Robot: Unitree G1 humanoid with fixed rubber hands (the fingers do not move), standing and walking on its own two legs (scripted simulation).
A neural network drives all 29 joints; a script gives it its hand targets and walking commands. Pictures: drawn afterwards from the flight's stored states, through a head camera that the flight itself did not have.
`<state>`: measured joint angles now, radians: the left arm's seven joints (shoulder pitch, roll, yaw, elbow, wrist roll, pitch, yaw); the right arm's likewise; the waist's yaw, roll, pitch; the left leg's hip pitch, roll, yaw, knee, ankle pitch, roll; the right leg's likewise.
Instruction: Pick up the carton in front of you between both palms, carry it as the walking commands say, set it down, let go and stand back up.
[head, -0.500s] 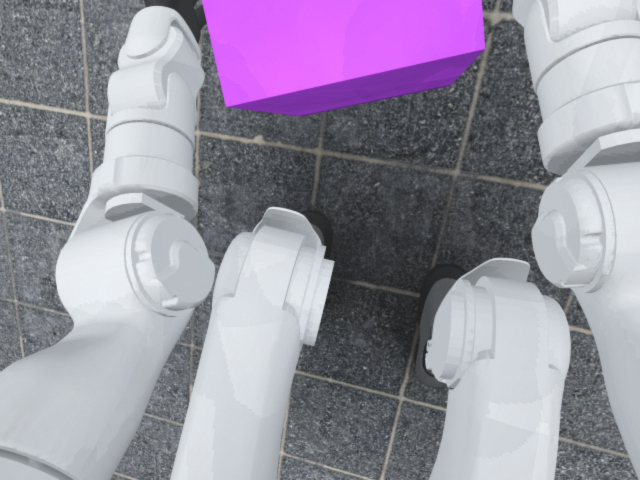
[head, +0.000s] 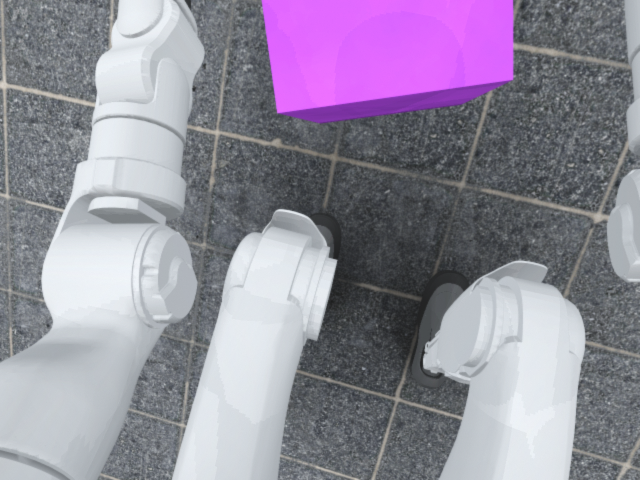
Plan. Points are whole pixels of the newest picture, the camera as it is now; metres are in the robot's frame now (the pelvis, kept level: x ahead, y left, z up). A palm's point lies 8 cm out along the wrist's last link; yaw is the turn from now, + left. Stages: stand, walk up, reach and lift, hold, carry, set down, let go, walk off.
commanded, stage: set down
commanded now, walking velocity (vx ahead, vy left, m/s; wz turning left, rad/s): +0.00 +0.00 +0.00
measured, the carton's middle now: (381, 17) +0.55 +0.07 -0.28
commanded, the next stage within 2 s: let go in 0.78 s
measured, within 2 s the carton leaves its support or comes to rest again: neither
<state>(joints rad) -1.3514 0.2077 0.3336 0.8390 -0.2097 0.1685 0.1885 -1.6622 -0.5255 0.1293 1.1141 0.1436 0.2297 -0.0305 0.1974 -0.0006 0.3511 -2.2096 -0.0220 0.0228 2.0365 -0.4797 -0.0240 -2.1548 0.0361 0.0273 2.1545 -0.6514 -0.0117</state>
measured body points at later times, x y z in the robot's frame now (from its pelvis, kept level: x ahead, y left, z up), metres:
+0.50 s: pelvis +0.02 +0.00 +0.12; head +0.36 +0.00 +0.41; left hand +0.52 +0.26 +0.02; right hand +0.64 -0.12 +0.02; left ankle +0.14 +0.12 -0.37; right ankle +0.09 -0.11 -0.37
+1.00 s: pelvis +0.05 +0.00 +0.26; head +0.35 +0.00 +0.59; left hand +0.49 +0.25 +0.15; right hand +0.60 -0.14 +0.15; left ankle +0.14 +0.12 -0.37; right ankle +0.09 -0.11 -0.37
